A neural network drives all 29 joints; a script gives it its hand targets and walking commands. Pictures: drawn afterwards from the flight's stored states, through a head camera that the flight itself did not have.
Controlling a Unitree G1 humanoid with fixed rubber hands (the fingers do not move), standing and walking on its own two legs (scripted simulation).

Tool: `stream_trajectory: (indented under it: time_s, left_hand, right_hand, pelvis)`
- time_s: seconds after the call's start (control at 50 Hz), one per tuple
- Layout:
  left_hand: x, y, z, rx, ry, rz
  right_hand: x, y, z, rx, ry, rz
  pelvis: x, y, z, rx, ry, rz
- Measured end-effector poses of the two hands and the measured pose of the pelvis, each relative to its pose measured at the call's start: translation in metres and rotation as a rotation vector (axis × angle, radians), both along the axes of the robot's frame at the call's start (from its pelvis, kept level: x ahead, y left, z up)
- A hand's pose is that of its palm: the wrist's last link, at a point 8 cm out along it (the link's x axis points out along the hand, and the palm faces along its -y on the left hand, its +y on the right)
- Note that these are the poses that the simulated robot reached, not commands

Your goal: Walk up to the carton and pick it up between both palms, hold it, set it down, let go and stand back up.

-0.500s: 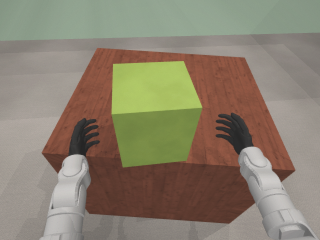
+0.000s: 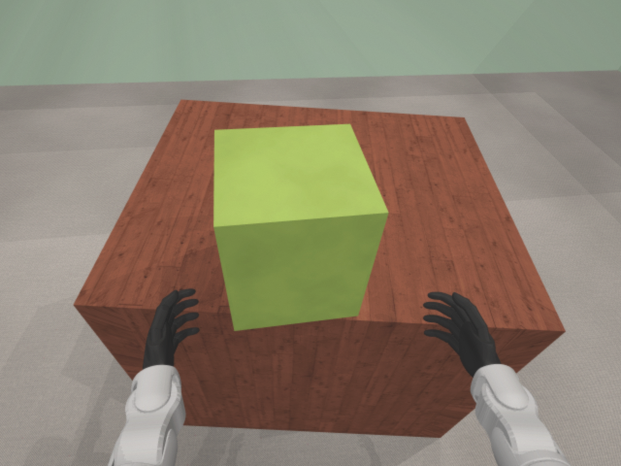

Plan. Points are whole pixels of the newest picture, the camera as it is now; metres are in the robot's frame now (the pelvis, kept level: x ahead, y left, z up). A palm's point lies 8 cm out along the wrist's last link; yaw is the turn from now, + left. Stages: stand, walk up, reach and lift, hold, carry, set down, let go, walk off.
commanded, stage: set down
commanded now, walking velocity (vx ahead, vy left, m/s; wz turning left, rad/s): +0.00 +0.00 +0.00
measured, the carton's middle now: (291, 229) +0.44 +0.06 +0.03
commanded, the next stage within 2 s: let go in 1.00 s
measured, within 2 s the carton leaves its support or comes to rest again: neither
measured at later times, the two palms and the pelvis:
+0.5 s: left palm (151, 395) +0.20 +0.23 -0.04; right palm (479, 396) +0.22 -0.20 -0.02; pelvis +0.01 +0.01 +0.00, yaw -1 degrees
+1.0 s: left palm (141, 421) +0.18 +0.24 -0.07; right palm (476, 434) +0.18 -0.20 -0.06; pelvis +0.01 +0.01 +0.00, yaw -1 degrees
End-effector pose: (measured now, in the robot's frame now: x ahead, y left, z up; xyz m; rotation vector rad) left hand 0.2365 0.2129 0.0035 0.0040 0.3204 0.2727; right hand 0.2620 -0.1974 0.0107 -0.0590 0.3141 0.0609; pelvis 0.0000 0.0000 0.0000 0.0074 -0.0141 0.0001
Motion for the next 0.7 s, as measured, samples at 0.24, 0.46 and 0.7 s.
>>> stream_trajectory:
  time_s: [0.24, 0.46, 0.7]
  left_hand:
    - [-0.018, 0.009, -0.019, 0.023, 0.079, -0.016]
    - [-0.034, 0.013, -0.038, 0.017, 0.195, -0.045]
    - [-0.046, 0.018, -0.057, 0.025, 0.28, -0.07]
  right_hand:
    - [-0.019, -0.004, -0.015, -0.02, 0.056, -0.024]
    - [-0.04, -0.007, -0.033, -0.054, 0.138, -0.035]
    - [-0.059, -0.006, -0.049, -0.094, 0.213, -0.061]
  pelvis:
    - [0.004, 0.005, 0.0, -0.001, -0.013, -0.006]
    - [0.008, 0.009, 0.001, -0.002, -0.017, -0.01]
    - [0.009, 0.01, 0.0, -0.003, -0.03, -0.012]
